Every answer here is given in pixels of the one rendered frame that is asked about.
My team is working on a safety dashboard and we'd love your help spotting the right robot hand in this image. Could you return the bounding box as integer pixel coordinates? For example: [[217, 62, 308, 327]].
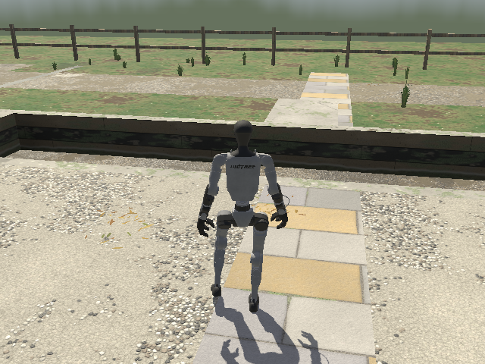
[[271, 212, 288, 229]]

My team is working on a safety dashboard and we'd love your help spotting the left robot forearm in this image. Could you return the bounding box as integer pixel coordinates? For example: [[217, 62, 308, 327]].
[[199, 184, 214, 220]]

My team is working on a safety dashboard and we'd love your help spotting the right robot forearm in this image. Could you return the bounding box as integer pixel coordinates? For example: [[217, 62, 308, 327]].
[[271, 183, 286, 215]]

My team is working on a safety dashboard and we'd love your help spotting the left robot hand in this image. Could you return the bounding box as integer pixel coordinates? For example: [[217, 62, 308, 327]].
[[197, 218, 214, 237]]

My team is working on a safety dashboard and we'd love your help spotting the robot torso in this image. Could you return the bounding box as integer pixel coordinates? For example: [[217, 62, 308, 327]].
[[225, 149, 261, 228]]

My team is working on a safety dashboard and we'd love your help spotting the robot left thigh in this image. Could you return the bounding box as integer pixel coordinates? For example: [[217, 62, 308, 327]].
[[216, 210, 233, 249]]

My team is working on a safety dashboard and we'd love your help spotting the left robot upper arm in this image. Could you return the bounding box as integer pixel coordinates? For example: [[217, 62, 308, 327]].
[[207, 153, 227, 196]]

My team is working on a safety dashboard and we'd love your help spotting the right robot upper arm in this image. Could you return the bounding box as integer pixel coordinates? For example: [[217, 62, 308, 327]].
[[259, 153, 279, 195]]

